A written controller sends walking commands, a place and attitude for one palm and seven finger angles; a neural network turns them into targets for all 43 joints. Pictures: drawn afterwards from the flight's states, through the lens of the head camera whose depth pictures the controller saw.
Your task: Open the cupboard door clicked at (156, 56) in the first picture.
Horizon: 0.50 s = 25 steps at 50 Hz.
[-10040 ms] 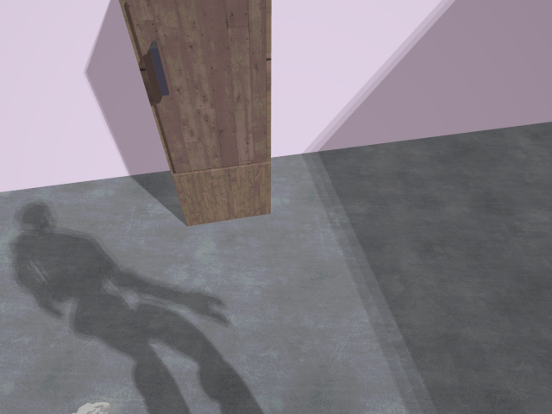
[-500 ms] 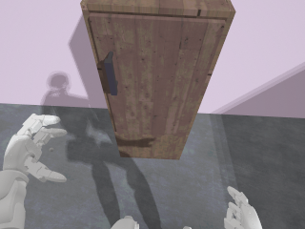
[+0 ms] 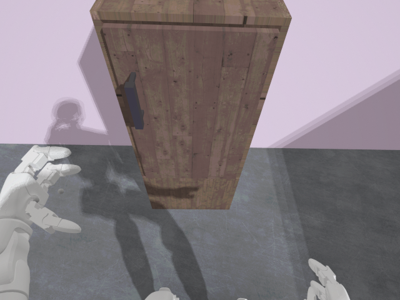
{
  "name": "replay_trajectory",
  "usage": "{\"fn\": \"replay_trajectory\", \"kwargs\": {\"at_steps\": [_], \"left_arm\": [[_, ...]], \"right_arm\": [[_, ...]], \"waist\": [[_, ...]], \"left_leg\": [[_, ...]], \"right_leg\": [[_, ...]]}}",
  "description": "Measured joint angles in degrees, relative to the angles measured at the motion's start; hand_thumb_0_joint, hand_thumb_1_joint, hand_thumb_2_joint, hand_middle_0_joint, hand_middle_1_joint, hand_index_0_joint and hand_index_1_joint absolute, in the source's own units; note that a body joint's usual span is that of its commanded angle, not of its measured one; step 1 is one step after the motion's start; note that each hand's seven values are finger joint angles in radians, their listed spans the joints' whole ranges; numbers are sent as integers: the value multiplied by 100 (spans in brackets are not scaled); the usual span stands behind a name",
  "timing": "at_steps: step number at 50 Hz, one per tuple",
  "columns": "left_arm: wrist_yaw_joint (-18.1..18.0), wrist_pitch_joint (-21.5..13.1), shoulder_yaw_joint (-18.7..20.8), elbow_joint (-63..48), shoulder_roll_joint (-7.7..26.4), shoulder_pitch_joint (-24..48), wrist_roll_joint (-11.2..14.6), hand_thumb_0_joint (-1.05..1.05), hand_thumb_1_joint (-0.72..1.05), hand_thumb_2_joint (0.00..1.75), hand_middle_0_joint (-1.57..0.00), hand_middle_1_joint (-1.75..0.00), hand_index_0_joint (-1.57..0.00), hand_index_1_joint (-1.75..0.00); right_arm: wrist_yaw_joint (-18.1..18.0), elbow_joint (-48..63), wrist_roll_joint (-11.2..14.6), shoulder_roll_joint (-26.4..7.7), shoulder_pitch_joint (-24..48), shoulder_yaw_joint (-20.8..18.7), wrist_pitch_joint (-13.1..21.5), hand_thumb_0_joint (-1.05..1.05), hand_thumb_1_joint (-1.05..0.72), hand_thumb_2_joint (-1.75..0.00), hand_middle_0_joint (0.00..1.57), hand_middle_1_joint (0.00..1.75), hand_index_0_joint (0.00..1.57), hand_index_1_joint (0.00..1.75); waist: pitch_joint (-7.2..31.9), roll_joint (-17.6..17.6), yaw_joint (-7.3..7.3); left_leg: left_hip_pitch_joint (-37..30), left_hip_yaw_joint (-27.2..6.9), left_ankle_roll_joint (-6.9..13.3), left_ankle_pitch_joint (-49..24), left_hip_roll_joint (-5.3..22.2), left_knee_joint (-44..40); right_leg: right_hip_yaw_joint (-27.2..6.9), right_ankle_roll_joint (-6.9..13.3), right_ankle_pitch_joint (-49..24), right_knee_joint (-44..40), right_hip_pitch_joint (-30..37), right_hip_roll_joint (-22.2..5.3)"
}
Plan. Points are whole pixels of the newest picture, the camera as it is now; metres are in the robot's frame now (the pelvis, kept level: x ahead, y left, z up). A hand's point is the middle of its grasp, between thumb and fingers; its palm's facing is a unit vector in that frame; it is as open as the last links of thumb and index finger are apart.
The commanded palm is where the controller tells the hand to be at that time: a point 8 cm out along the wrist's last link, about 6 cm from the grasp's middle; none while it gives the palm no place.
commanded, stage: raise the hand with hooked fingers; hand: left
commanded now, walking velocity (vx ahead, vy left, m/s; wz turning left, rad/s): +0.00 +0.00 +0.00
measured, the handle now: (136, 101) +0.55 +0.19 +0.05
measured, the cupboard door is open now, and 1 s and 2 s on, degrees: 0 0 0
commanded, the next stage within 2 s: move the hooked fingers beside the handle in 0.10 s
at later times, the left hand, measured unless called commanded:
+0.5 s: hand (70, 177) +0.32 +0.27 +0.06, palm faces +0.05 -1.00 -0.01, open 14.0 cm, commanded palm +0.30 +0.32 +0.07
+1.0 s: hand (86, 149) +0.39 +0.26 +0.06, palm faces +0.03 -1.00 +0.00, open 14.0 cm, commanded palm +0.37 +0.31 +0.06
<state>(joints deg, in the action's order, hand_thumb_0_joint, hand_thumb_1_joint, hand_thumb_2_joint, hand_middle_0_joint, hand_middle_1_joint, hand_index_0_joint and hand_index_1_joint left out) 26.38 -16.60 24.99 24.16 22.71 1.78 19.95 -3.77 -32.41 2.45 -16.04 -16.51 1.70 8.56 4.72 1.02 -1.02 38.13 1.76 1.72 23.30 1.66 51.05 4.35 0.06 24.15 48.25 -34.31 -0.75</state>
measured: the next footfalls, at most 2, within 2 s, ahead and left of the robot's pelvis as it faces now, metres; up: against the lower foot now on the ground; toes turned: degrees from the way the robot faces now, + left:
none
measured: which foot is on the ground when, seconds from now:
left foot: down 0.00-1.00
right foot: down 0.00-1.00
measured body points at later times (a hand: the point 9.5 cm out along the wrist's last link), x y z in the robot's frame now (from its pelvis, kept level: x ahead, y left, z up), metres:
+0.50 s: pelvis -0.01 -0.01 +0.00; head +0.05 +0.00 +0.44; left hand +0.31 +0.32 +0.06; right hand +0.14 -0.27 -0.09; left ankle +0.02 +0.10 -0.70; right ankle +0.00 -0.12 -0.70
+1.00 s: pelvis +0.00 +0.00 -0.01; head +0.08 +0.02 +0.43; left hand +0.38 +0.31 +0.06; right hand +0.08 -0.27 -0.11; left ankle +0.02 +0.10 -0.70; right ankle +0.00 -0.12 -0.70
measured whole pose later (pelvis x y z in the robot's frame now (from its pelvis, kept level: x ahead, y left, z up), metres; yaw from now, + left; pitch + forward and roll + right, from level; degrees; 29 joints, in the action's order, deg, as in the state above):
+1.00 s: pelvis +0.00 +0.00 -0.01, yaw -1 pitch +15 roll -2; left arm 25.4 -19.2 25.9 46.8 27.1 25.5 14.3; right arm -3.5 -35.0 1.9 -15.8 -18.9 1.7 3.6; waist 5.1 0.5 -3.8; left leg 44.4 2.0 1.8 24.1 2.2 53.9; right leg 3.9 0.0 24.5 50.7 -40.6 -0.2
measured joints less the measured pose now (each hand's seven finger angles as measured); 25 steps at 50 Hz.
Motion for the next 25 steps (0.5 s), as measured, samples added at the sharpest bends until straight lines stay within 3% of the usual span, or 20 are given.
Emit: {"fn": "replay_trajectory", "kwargs": {"at_steps": [14,25], "left_arm": [[79,-18,-35,273,-1,164,-22,-1,-50,30,-30,-120,-30,-120],[191,-61,60,1271,290,1232,-201,-1,-50,30,-30,-120,-30,-120]], "right_arm": [[-61,7,19,33,122,74,9,1,-90,-89,20,30,20,30],[-118,-142,14,-20,146,84,-59,1,-90,-89,20,30,20,30]], "waist": [[-14,36,54],[-72,-39,-29]], "left_leg": [[3,-59,-58,-43,17,14],[234,-98,-90,-27,54,155]], "right_leg": [[52,59,1,56,-6,21],[84,97,21,186,-229,55]]}}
